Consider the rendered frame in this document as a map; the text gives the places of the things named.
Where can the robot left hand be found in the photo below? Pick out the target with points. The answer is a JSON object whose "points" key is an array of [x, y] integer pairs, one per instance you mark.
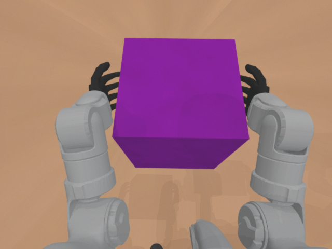
{"points": [[98, 82]]}

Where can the robot right forearm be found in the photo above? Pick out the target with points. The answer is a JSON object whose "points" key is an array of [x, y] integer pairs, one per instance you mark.
{"points": [[284, 142]]}

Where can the left robot upper arm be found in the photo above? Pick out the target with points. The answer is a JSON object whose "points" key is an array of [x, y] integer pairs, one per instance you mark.
{"points": [[100, 224]]}

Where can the right robot thigh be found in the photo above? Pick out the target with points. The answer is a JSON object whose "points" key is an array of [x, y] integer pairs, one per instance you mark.
{"points": [[205, 235]]}

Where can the robot right hand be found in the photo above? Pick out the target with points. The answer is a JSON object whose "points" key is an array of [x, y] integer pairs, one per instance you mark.
{"points": [[256, 86]]}

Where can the carton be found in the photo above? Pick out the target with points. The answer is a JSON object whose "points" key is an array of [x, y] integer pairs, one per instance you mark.
{"points": [[180, 103]]}

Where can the right robot upper arm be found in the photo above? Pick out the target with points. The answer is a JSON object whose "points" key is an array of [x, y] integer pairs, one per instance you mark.
{"points": [[263, 225]]}

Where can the robot left forearm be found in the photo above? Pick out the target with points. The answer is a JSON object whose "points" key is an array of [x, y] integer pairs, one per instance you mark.
{"points": [[80, 130]]}

